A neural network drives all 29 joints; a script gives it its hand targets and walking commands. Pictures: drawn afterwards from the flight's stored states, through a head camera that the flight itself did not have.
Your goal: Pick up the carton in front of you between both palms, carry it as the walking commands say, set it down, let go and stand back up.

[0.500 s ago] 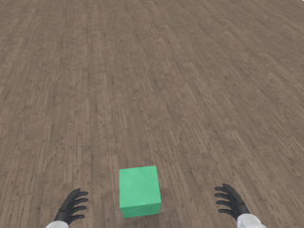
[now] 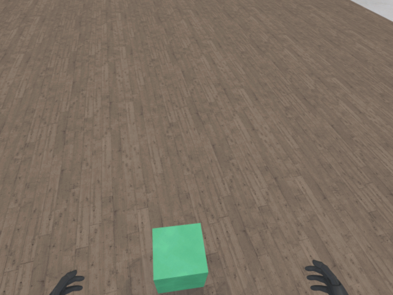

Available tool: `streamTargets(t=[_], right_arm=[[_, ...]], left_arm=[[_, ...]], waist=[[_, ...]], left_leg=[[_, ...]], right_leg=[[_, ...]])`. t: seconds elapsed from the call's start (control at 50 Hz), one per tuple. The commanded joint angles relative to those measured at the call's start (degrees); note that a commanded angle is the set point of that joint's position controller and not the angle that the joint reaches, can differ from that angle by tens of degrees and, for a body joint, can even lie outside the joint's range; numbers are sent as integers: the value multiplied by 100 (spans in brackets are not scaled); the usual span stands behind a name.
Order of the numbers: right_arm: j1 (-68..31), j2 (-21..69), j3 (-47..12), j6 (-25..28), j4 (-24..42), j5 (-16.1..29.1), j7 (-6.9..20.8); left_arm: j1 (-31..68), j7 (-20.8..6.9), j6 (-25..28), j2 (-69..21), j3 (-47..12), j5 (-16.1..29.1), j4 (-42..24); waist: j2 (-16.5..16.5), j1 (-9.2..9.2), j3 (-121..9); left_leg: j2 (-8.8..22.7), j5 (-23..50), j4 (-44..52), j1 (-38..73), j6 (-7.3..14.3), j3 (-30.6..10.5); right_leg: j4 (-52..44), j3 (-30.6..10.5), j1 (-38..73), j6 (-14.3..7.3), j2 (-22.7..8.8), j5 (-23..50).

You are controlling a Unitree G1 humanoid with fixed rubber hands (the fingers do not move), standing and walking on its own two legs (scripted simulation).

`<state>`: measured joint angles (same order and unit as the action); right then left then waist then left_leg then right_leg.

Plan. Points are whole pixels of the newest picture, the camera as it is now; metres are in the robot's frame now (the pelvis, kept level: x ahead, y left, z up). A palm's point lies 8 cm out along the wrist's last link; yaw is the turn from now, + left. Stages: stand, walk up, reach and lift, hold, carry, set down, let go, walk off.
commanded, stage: stand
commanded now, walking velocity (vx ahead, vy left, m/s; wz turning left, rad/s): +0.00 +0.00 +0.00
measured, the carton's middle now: (179, 258) +0.38 +0.04 -0.65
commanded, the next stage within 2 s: none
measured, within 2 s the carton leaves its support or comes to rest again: neither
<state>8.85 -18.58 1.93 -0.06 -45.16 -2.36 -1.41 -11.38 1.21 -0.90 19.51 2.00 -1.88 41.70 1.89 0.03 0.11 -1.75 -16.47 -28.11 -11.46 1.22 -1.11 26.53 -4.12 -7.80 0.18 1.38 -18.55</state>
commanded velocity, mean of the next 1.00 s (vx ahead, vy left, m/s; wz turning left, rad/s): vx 0.00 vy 0.00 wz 0.00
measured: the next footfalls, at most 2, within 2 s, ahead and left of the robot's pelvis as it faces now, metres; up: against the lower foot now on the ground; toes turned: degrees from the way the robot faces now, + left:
none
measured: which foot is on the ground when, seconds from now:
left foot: down 0.00-1.00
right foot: down 0.00-1.00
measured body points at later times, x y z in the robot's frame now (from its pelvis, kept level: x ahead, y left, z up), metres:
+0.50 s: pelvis -0.01 +0.00 +0.01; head -0.02 +0.01 +0.45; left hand +0.11 +0.30 -0.11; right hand +0.11 -0.30 -0.10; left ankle -0.02 +0.11 -0.74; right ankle -0.05 -0.13 -0.74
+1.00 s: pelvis -0.02 +0.00 +0.01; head -0.03 +0.01 +0.46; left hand +0.08 +0.31 -0.11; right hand +0.08 -0.31 -0.10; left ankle -0.02 +0.11 -0.74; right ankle -0.05 -0.13 -0.74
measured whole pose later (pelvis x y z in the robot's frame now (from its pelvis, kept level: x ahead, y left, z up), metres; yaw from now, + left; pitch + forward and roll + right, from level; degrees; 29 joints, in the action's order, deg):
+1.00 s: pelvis -0.02 +0.00 +0.01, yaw +0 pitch -2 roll +0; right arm 6.8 -21.5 0.5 0.6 -58.5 -1.1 -0.7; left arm -9.2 1.0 0.5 21.9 0.1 -1.2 55.7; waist 0.8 0.2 1.4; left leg -1.5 -11.0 -21.0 -7.5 1.1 -1.0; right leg 20.1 -4.0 -4.3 0.3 1.0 -13.3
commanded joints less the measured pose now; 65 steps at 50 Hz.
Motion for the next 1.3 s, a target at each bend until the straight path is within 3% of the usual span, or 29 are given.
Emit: streamTargets(t=[0.0, 0.66, 1.28], right_arm=[[-155, -923, 200, 86, 225, 9, -29], [-370, -1183, 84, 124, -803, 101, 31], [-479, -1321, 2, 136, -1241, 153, 49]], left_arm=[[135, 32, 100, 794, 172, 3, -247], [314, 14, 185, 1072, 12, 44, 829], [469, -19, 197, 1212, -21, 95, 1354]], waist=[[-255, 10, -341], [-176, 14, -5], [-179, 13, -3]], left_leg=[[645, 2159, 332, 463, -22, -525], [721, 1325, 916, 562, 28, -633], [789, 1385, 1078, 636, 58, -682]], right_leg=[[-259, -279, -128, -1, -476, 1780], [-846, -442, -61, -68, -634, 1285], [-1051, -460, 40, -101, -706, 1312]])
